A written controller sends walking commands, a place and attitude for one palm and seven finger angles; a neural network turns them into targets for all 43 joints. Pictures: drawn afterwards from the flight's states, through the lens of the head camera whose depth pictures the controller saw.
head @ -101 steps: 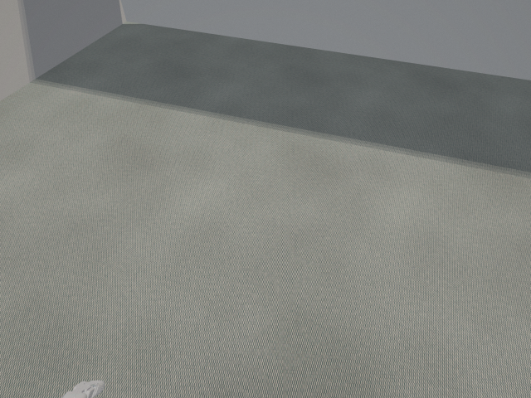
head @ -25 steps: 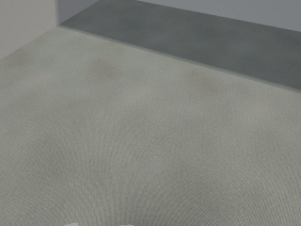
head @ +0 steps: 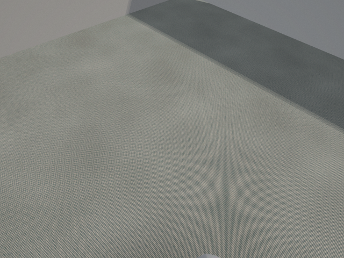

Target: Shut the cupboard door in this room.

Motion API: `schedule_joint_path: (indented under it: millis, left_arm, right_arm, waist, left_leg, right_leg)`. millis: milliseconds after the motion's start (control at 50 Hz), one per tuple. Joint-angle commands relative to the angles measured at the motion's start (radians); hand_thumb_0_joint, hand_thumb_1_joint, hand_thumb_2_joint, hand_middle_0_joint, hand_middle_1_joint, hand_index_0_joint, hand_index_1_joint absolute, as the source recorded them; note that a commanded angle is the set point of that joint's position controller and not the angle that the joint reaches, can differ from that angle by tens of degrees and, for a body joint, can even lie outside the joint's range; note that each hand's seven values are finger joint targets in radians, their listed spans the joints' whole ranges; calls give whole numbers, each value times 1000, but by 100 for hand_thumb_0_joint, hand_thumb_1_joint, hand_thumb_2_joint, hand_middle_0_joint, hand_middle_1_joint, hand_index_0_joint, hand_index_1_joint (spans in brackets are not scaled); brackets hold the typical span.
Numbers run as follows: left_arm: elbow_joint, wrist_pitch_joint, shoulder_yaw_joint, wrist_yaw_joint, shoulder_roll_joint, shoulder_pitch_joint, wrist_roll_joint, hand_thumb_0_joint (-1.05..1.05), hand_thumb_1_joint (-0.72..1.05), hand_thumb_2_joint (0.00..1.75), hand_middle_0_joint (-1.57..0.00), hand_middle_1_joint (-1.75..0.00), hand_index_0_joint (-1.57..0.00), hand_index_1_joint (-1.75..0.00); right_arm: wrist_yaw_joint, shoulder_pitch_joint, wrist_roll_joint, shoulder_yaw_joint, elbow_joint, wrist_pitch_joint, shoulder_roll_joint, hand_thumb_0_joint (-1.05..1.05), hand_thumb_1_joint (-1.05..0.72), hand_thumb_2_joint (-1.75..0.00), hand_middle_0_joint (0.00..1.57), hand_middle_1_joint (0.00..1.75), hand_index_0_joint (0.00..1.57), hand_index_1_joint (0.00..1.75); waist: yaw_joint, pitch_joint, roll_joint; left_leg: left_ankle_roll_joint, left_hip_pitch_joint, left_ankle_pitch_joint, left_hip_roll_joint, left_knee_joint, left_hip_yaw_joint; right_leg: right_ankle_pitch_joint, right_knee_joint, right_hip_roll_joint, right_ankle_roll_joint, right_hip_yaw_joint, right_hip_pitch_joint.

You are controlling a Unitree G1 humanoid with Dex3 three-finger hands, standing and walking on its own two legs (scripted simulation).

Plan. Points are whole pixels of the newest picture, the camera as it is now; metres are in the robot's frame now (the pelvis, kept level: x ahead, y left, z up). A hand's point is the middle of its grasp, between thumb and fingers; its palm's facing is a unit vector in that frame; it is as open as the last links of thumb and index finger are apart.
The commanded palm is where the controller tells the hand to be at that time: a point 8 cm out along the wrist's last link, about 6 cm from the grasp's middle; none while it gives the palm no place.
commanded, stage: turn or walk to find it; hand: left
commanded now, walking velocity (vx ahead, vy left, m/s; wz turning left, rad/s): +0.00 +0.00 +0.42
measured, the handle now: out of the picture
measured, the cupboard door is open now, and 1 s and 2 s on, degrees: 88 88 88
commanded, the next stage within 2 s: stand and wait in 1.20 s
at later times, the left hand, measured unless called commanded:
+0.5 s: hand out of the picture +0.00 +0.18 -0.14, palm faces +0.23 -0.94 -0.26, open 7.4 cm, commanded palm none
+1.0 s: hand out of the picture -0.09 +0.21 -0.15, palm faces +0.45 -0.85 -0.27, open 7.4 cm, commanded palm none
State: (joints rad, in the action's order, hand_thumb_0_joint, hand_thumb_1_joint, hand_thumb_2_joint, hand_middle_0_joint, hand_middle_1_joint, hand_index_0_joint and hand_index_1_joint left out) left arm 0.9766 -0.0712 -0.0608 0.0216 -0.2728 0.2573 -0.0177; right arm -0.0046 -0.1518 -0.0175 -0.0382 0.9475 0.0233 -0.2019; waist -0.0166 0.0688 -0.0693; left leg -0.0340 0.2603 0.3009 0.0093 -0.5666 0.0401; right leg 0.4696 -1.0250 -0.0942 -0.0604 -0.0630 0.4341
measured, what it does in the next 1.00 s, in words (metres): steps on the spot, turning left: right foot, then left foot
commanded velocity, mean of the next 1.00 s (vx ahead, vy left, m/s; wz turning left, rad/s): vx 0.00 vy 0.00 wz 0.42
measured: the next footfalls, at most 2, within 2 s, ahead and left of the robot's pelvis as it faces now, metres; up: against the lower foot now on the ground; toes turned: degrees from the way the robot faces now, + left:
right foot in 0.30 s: +0.04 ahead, -0.13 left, +0.00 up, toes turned +5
left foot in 0.68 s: -0.06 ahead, +0.12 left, +0.00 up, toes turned +23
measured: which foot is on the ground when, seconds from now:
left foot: down 0.00-0.30, up 0.32-0.66, down 0.68-1.00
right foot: up 0.00-0.28, down 0.30-0.68, up 0.70-1.00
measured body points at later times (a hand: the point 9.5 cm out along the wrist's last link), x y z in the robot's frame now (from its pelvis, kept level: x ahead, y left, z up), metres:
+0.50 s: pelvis -0.04 -0.03 +0.01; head -0.02 -0.05 +0.46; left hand -0.01 +0.22 -0.12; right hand +0.05 -0.28 -0.15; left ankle -0.07 +0.10 -0.66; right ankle +0.00 -0.13 -0.73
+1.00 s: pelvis -0.07 -0.01 +0.01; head -0.05 +0.00 +0.45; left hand -0.11 +0.26 -0.13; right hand +0.10 -0.20 -0.14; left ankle -0.10 +0.10 -0.73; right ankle -0.02 -0.13 -0.70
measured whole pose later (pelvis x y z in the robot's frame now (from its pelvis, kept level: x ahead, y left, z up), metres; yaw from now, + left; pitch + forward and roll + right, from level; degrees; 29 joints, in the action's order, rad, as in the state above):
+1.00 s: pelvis -0.07 -0.01 +0.01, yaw +25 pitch +0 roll +0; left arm 0.94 -0.05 -0.06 0.02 -0.23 0.19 -0.01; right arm 0.00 -0.19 -0.03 -0.04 0.96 0.03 -0.20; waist 0.02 0.06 0.00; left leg -0.02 0.26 0.22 0.03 -0.48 -0.03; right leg 0.45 -0.82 -0.05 -0.07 -0.04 0.37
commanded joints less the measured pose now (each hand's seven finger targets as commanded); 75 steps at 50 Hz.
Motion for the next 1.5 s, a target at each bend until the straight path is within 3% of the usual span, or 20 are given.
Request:
schedule_joint_path:
  millis: [0, 100, 240, 280, 300, 380, 540, 620, 660, 680, 780, 920, 1020, 1040, 1060, 1100, 1160, 1360, 1440, 1480]
  left_arm:
    - [-85, 37, -14, -7, -49, -17, 1, 0, 90, 90, -20, -30, -20, -30]
    - [-112, 37, -11, -2, -26, -65, 6, 0, 90, 90, -20, -30, -20, -30]
    - [-106, 59, -19, 11, -38, 42, 8, 0, 90, 90, -20, -30, -20, -30]
    - [-118, 75, -45, 20, -179, 58, -14, 0, 90, 90, -20, -30, -20, -30]
    - [-133, 73, -47, 21, -177, 48, -4, 0, 90, 90, -20, -30, -20, -30]
    - [-168, 74, -20, 20, -91, -122, -8, 0, 90, 90, -20, -30, -20, -30]
    - [-107, 69, -39, 15, -147, 17, -16, 0, 90, 90, -20, -30, -20, -30]
    - [-88, 60, -43, 11, -143, 4, -4, 0, 90, 90, -20, -30, -20, -30]
    - [-139, 47, -20, -2, -34, -4, 5, 0, 90, 90, -20, -30, -20, -30]
    - [-154, 36, -14, 3, -41, -69, -5, 0, 90, 90, -20, -30, -20, -30]
    - [-90, 37, -21, -11, -36, -50, 1, 0, 90, 90, -20, -30, -20, -30]
    - [-115, 40, -13, -3, -13, -77, 8, 0, 90, 90, -20, -30, -20, -30]
    - [-96, 57, -17, 7, -27, 46, 10, 0, 90, 90, -20, -30, -20, -30]
    - [-95, 69, -25, 12, -70, 67, 1, 0, 90, 90, -20, -30, -20, -30]
    - [-103, 78, -44, 19, -168, 66, -15, 0, 90, 90, -20, -30, -20, -30]
    - [-132, 74, -43, 20, -145, -1, -5, 0, 90, 90, -20, -30, -20, -30]
    - [-152, 79, -20, 17, -78, -103, -5, 0, 90, 90, -20, -30, -20, -30]
    - [-29, 83, -20, 15, -107, 77, -15, 0, 90, 90, -20, -30, -20, -30]
    - [8, 76, -6, 17, -74, 39, 2, 0, 90, 90, -20, -30, -20, -30]
    - [6, 66, 14, 10, 10, 70, 8, 0, 90, 90, -20, -30, -20, -30]
  right_arm:
    - [27, -40, 0, -49, -51, -20, -201, 0, -90, -90, 20, 30, 20, 30]
    - [25, -74, -5, -58, -46, -10, -203, 0, -90, -90, 20, 30, 20, 30]
    - [11, -34, 0, -66, -72, 3, -184, 0, -90, -90, 20, 30, 20, 30]
    - [2, -48, 8, -51, -107, 1, -82, 0, -90, -90, 20, 30, 20, 30]
    - [3, -18, -6, -68, -105, 16, -136, 0, -90, -90, 20, 30, 20, 30]
    - [-18, -99, -8, -69, -34, 39, -106, 0, -90, -90, 20, 30, 20, 30]
    - [-15, -8, 5, -43, -51, 23, -80, 0, -90, -90, 20, 30, 20, 30]
    - [-6, -108, 7, -39, -23, 2, -95, 0, -90, -90, 20, 30, 20, 30]
    - [-2, -162, -2, -72, -30, -12, -251, 0, -90, -90, 20, 30, 20, 30]
    - [6, -193, -5, -77, -15, -7, -270, 0, -90, -90, 20, 30, 20, 30]
    - [27, -51, -5, -49, -43, -20, -190, 0, -90, -90, 20, 30, 20, 30]
    - [24, -80, -9, -62, -42, -7, -203, 0, -90, -90, 20, 30, 20, 30]
    - [13, -23, -3, -67, -71, 3, -192, 0, -90, -90, 20, 30, 20, 30]
    - [8, -34, 6, -63, -78, 2, -154, 0, -90, -90, 20, 30, 20, 30]
    - [1, -46, 10, -53, -103, 3, -84, 0, -90, -90, 20, 30, 20, 30]
    - [0, -6, -6, -73, -90, 28, -138, 0, -90, -90, 20, 30, 20, 30]
    - [-18, -73, -7, -69, -36, 36, -116, 0, -90, -90, 20, 30, 20, 30]
    - [2, 5, 9, -26, -8, 15, -54, 0, -90, -90, 20, 30, 20, 30]
    - [14, -99, 9, -12, 59, -9, -58, 0, -90, -90, 20, 30, 20, 30]
    - [22, -87, 1, -22, 57, -22, -152, 0, -90, -90, 20, 30, 20, 30]
  waist:
    - [27, -104, 210]
    - [49, -86, 192]
    - [-11, -103, 153]
    - [-23, -88, -236]
    - [-41, -81, -221]
    - [56, 1, -66]
    - [-28, -59, -121]
    - [28, -128, -73]
    - [54, -126, 379]
    - [91, -119, 335]
    - [25, -77, 220]
    - [51, -90, 216]
    - [-11, -112, 180]
    - [-19, -124, 54]
    - [-17, -102, -228]
    - [-11, -34, -179]
    - [51, -5, -54]
    - [-35, -83, -121]
    - [20, -116, -59]
    - [3, -103, 210]
  left_leg:
    - [-136, -162, -511, -239, 218, -241]
    - [-154, -131, -448, -245, 226, -315]
    - [-74, 84, -274, -151, 121, -338]
    - [51, 345, 191, 67, -240, -83]
    - [48, 302, 258, 20, -419, -123]
    - [71, 249, 65, -28, -640, -72]
    - [84, 162, 171, -41, -255, 21]
    - [67, -63, -50, -30, 108, 49]
    - [-70, -258, -479, -370, 244, -371]
    - [-153, -162, -442, -412, 264, -398]
    - [-120, -103, -465, -245, 235, -229]
    - [-142, -121, -464, -241, 214, -306]
    - [-85, 35, -333, -176, 123, -322]
    - [-27, 139, -199, -103, 12, -263]
    - [51, 318, 128, 50, -202, -89]
    - [51, 278, 215, 8, -522, -137]
    - [73, 272, 63, -25, -639, -94]
    - [80, 112, 156, -28, -172, 4]
    - [59, -148, -116, -45, 189, 13]
    - [-33, -200, -353, -262, 215, -191]
  right_leg:
    - [-43, -22, 1, -18, 37, 92]
    - [-21, 138, 30, -15, 39, 25]
    - [-242, 595, 51, 10, 29, -321]
    - [-298, 768, -334, 165, 409, -430]
    - [-249, 793, -375, 221, 401, -280]
    - [-188, 773, -212, 177, 138, -125]
    - [-443, 674, -257, 212, 82, -292]
    - [-546, 491, -223, 120, -17, -251]
    - [72, 142, -32, -9, -111, 123]
    - [153, 3, -18, -1, -26, 114]
    - [-48, -46, -6, -11, 30, 85]
    - [-15, 201, 38, -10, 26, -12]
    - [-215, 559, 56, 4, 14, -278]
    - [-259, 687, -38, 26, 106, -390]
    - [-343, 756, -296, 128, 379, -449]
    - [-234, 805, -329, 219, 375, -204]
    - [-286, 757, -208, 174, 149, -179]
    - [-673, 666, -216, 220, 115, -359]
    - [-559, 576, -149, 133, 59, -253]
    - [-240, 488, -30, 46, -27, -114]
